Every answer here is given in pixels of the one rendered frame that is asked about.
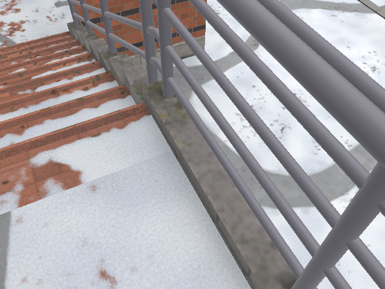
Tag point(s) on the stairs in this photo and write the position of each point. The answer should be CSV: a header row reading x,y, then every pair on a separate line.
x,y
51,83

